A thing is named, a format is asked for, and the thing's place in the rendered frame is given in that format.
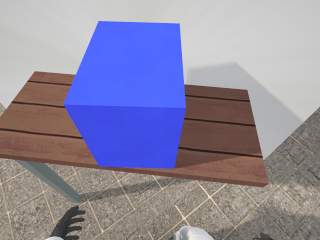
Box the carton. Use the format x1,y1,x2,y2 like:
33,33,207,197
63,21,186,169

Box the right robot thigh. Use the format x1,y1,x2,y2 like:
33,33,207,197
173,227,214,240

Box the table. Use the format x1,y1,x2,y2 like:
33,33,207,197
0,71,269,203

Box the left robot hand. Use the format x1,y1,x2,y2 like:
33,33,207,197
50,205,86,240

